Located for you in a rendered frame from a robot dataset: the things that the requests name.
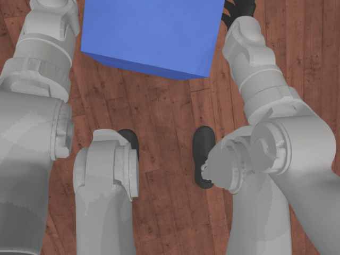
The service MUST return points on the left robot forearm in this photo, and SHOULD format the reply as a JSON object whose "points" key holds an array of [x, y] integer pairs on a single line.
{"points": [[44, 51]]}

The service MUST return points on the right robot hand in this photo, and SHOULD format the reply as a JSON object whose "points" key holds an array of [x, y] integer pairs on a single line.
{"points": [[241, 8]]}

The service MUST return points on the carton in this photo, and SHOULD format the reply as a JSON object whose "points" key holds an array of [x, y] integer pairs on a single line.
{"points": [[174, 39]]}

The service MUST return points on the right robot upper arm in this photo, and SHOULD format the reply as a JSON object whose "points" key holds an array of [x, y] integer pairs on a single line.
{"points": [[297, 152]]}

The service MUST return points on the left robot upper arm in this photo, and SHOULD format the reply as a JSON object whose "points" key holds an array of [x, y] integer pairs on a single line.
{"points": [[34, 131]]}

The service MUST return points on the robot right foot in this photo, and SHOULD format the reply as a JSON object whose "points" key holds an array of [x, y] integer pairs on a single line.
{"points": [[203, 142]]}

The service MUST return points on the robot foot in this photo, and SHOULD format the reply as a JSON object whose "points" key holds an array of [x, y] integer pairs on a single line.
{"points": [[203, 142], [132, 138]]}

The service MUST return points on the robot left foot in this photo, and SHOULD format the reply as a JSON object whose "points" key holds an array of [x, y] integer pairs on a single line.
{"points": [[132, 138]]}

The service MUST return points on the right robot forearm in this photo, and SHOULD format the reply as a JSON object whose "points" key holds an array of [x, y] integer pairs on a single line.
{"points": [[259, 80]]}

